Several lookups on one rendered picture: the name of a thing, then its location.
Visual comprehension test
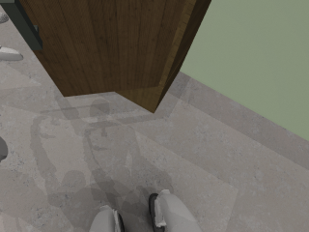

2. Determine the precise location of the handle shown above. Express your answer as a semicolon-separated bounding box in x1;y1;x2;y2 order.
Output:
0;0;43;50

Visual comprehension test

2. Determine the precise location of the cupboard door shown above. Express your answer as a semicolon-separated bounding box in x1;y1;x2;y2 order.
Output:
19;0;186;98

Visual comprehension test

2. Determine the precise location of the robot shin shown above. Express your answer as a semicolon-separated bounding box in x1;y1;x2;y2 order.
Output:
154;189;170;227
99;205;113;212

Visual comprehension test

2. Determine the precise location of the robot right shin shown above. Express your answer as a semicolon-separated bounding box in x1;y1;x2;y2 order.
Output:
154;189;170;227

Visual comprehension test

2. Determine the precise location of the robot left shin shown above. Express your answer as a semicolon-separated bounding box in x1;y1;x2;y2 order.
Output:
99;205;113;212

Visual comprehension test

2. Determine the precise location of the robot left hand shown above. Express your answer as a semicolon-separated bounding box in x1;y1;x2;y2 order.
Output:
0;13;23;62

